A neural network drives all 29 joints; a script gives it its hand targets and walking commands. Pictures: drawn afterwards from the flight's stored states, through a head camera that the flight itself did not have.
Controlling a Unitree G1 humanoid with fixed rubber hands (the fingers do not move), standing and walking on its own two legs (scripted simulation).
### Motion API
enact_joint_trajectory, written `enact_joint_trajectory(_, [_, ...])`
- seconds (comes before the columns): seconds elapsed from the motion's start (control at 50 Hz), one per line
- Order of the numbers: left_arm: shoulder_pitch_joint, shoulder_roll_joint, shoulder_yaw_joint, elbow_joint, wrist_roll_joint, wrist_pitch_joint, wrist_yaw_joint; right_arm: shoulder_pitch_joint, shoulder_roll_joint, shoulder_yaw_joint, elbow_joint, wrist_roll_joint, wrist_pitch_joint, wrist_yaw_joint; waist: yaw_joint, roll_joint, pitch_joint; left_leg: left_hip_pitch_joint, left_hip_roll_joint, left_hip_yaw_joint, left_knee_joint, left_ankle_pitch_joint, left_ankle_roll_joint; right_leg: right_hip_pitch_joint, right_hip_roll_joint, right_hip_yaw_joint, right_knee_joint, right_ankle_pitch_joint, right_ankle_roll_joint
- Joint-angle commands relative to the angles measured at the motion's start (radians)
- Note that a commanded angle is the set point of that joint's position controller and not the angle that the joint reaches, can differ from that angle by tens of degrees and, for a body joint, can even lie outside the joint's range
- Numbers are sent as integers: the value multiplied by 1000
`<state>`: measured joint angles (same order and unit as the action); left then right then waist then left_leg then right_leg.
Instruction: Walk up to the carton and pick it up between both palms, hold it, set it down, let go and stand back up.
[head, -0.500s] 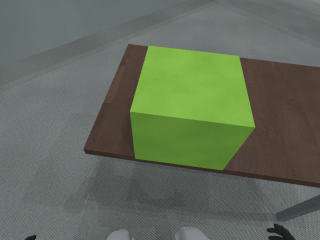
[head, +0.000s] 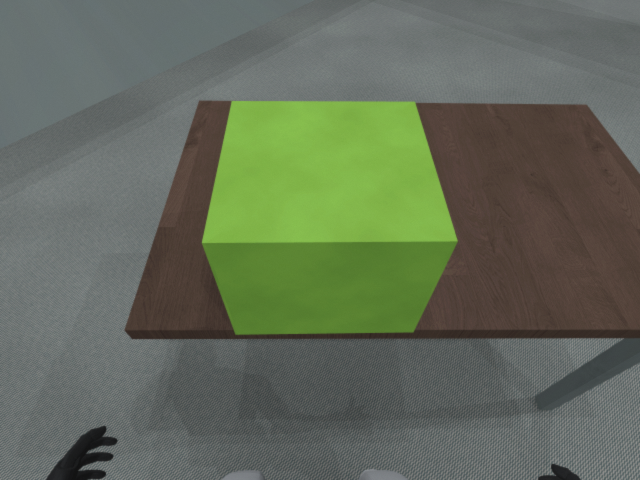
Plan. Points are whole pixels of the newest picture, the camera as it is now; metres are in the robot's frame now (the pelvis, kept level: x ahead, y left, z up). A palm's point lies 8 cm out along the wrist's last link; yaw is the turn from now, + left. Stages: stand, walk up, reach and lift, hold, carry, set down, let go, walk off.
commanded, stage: walk up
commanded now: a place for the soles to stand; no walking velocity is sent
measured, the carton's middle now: (324, 219) +0.49 +0.02 +0.00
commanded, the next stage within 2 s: reach and lift in 1.96 s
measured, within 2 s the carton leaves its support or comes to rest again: neither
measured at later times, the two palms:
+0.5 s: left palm out of the picture +0.12 +0.33 -0.08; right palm out of the picture +0.07 -0.31 -0.08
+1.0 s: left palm (96, 400) +0.21 +0.31 -0.07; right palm (566, 461) +0.17 -0.30 -0.08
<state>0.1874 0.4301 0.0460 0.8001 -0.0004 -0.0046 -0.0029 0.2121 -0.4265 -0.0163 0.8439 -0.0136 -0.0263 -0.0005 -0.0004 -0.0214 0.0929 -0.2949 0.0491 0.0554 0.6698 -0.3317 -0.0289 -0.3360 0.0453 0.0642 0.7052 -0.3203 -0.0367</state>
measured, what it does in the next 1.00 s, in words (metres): shifts its weight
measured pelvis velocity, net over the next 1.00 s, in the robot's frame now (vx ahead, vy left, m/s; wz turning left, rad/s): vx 0.08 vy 0.01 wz -0.02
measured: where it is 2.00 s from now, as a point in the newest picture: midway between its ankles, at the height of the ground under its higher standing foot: outside the picture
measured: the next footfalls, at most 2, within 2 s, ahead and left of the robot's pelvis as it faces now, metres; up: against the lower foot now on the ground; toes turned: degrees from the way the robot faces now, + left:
none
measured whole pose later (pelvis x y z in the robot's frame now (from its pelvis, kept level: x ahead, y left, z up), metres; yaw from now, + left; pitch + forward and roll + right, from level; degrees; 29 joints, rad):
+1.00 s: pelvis +0.08 +0.01 +0.02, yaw -1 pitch -1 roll +0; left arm 0.04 0.38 0.02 1.00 0.00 -0.02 0.00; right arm 0.10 -0.40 -0.01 1.02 0.00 -0.03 0.00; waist 0.00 0.01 0.05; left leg -0.07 0.01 -0.02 0.39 -0.31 -0.01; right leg -0.20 0.01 0.00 0.44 -0.22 -0.01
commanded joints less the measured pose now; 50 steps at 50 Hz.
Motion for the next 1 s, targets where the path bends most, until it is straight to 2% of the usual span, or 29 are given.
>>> enact_joint_trajectory(0.0, [-31, 223, 55, -13, 13, -34, 5, -42, -162, -34, -53, 13, -15, -6, -16, 4, -57, -75, 29, -72, -89, 82, 63, 77, -180, 294, -242, 179, -88])
enact_joint_trajectory(0.02, [-54, 223, 53, -9, 9, -33, 2, -42, -166, -36, -35, 13, -12, -5, -25, 18, -76, 19, 19, -56, -103, -13, 65, 0, -200, 305, -246, 160, -109])
enact_joint_trajectory(0.08, [-78, 175, 39, 26, 8, -27, -3, -84, -185, -41, -7, 16, -19, 1, -6, 5, -122, 79, 68, -120, -215, -20, 84, 42, -110, 199, -267, 50, -41])
enact_joint_trajectory(0.1, [-77, 180, 36, 42, 14, -26, -1, -94, -183, -41, 1, 10, -22, 0, -8, -26, -124, 74, 75, -120, -210, 8, 93, 55, -109, 188, -259, 103, -37])
enact_joint_trajectory(0.24, [-104, 165, 27, 105, 1, -20, -2, -100, -177, -30, 73, 14, -21, -7, -9, -28, -117, 117, 71, -86, -266, 76, 71, 91, -117, 188, -314, 203, -33])
enact_joint_trajectory(0.26, [-43, 178, 32, 102, 12, -35, -9, -92, -192, -47, 76, -12, -22, 3, 16, 24, -168, 112, 23, -52, -239, -137, 85, 134, -122, 215, -331, -71, -49])
enact_joint_trajectory(0.3, [-45, 211, 47, 120, 22, -33, -10, -107, -173, -41, 70, -16, -18, 14, 12, -81, -78, -30, -14, -20, -152, -191, 75, 149, -166, 327, -428, -320, -94])
enact_joint_trajectory(0.32, [-30, 214, 53, 121, 23, -35, -7, -94, -168, -38, 80, -10, -21, 16, 16, -91, -46, -76, -27, -18, -146, -139, 69, 178, -197, 381, -437, -292, -111])
enact_joint_trajectory(0.36, [-69, 210, 52, 113, 17, -30, -3, -69, -156, -40, 86, -9, -25, 13, 1, -115, -21, -48, -23, -39, -176, -67, 71, 141, -213, 372, -423, -209, -118])
enact_joint_trajectory(0.38, [-76, 184, 45, 103, 11, -32, -2, -51, -157, -43, 89, -9, -31, 13, -14, -58, -41, -12, -22, -49, -228, -17, 70, 144, -193, 330, -400, -150, -103])
enact_joint_trajectory(0.4, [-91, 179, 45, 106, 8, -27, -5, -40, -163, -49, 93, -15, -37, 5, -27, -84, -54, 57, -4, -71, -254, 11, 76, 99, -172, 277, -366, -70, -76])
enact_joint_trajectory(0.42, [-103, 157, 36, 93, 5, -26, -8, -28, -175, -52, 102, -20, -47, 2, -27, -41, -81, 152, 40, -139, -331, -24, 90, 46, -113, 201, -277, -24, -50])
enact_joint_trajectory(0.46, [-104, 121, 32, 84, 9, -27, -11, 7, -247, -77, 97, -19, -42, -2, -48, 82, -73, 288, 202, -394, -451, -249, 184, -158, 15, 31, -68, -87, 7])
enact_joint_trajectory(0.48, [-80, 132, 29, 98, 11, -31, -5, 2, -261, -86, 100, -18, -39, 0, -48, 126, -44, 292, 288, -427, -468, -240, 235, -195, -4, -4, -31, -112, 19])
enact_joint_trajectory(0.5, [-77, 148, 34, 93, 7, -37, -3, -13, -252, -84, 97, -23, -37, 5, -34, 104, 6, 260, 301, -429, -457, -103, 266, -188, -42, -3, -9, -133, 24])
enact_joint_trajectory(0.54, [-79, 141, 36, 100, 3, -49, -10, -27, -222, -68, 90, -17, -34, 7, -20, 157, 47, 213, 229, -309, -382, 138, 243, -129, -68, -5, -115, -102, 16])
enact_joint_trajectory(0.58, [-5, 128, 37, 119, 8, -52, -12, -43, -199, -58, 58, -5, -27, 11, 5, 163, -60, 208, 143, -180, -302, 294, 190, 32, -32, -61, -219, 67, 2])
enact_joint_trajectory(0.6, [-28, 118, 42, 128, 9, -44, -7, -61, -177, -43, 63, 1, -18, 8, 8, 114, -72, 143, 126, -166, -253, 408, 163, 137, -22, -60, -272, 135, 0])
enact_joint_trajectory(0.62, [-28, 126, 43, 115, 18, -47, 0, -48, -151, -33, 56, 10, -15, 7, 13, 72, -81, 69, 110, -139, -219, 395, 113, 226, -67, 13, -317, 243, -17])
enact_joint_trajectory(0.64, [-25, 181, 49, 116, 23, -51, 6, -49, -133, -25, 46, 20, -16, 6, 7, -6, -125, 36, 40, -97, -144, 299, 75, 273, -178, 170, -353, 352, -56])
enact_joint_trajectory(0.66, [-41, 213, 52, 113, 11, -55, 5, -44, -131, -26, 60, 18, -9, 3, 0, -25, -131, 14, -11, -72, -141, 122, 53, 276, -257, 270, -362, 310, -96])
enact_joint_trajectory(0.68, [-61, 218, 49, 111, 9, -48, 6, -23, -139, -30, 81, 11, -8, -4, -4, -9, -140, 55, -2, -87, -205, 72, 60, 273, -288, 260, -311, 333, -134])
enact_joint_trajectory(0.7, [-72, 209, 44, 112, 1, -41, 5, -13, -146, -28, 86, 14, -12, -6, -14, -32, -146, 124, 9, -98, -250, 92, 61, 224, -258, 203, -299, 346, -110])
enact_joint_trajectory(0.72, [-116, 177, 32, 112, -1, -38, 5, -29, -159, -34, 97, 11, -16, -7, -19, 5, -125, 132, 31, -129, -290, 151, 69, 202, -197, 124, -279, 329, -69])
enact_joint_trajectory(0.74, [-111, 165, 24, 111, 6, -35, 6, -50, -181, -40, 108, 10, -20, -5, 0, 11, -121, 169, 52, -145, -305, 232, 66, 192, -156, 75, -262, 348, -39])
enact_joint_trajectory(0.76, [-91, 146, 20, 123, 4, -35, 9, -52, -182, -47, 110, 9, -22, -6, 1, -30, -145, 218, 66, -146, -284, 315, 72, 175, -135, 58, -271, 398, -29])
enact_joint_trajectory(0.8, [-112, 148, 20, 140, 6, -34, 11, -38, -185, -40, 136, 17, -21, -12, -4, -26, -144, 187, 78, -144, -274, 449, 72, 237, -137, 46, -257, 507, -30])
enact_joint_trajectory(0.9, [-125, 138, 15, 154, -1, -32, 12, -74, -165, -36, 141, 13, -15, -14, 5, 26, -188, 196, 56, -126, -278, 465, 60, 293, -155, 47, -270, 540, -35])
enact_joint_trajectory(0.98, [-151, 143, 12, 169, 2, -28, 13, -95, -155, -35, 156, 12, -17, -13, 5, 1, -213, 210, 61, -128, -296, 504, 51, 331, -157, 24, -267, 606, -25])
